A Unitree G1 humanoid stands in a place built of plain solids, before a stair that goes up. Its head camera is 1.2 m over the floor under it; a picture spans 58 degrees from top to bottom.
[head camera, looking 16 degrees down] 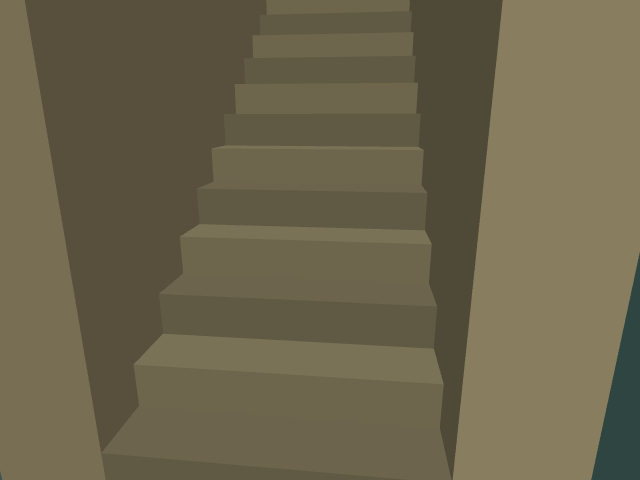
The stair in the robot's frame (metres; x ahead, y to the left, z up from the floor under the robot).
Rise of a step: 0.17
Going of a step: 0.23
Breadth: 1.10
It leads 6 degrees to the right of straight ahead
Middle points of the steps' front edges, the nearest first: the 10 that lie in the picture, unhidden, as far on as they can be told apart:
1.07 0.16 0.17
1.31 0.13 0.35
1.54 0.10 0.52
1.77 0.08 0.69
2.00 0.05 0.87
2.24 0.03 1.04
2.47 0.00 1.21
2.70 -0.02 1.38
2.93 -0.05 1.56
3.17 -0.08 1.73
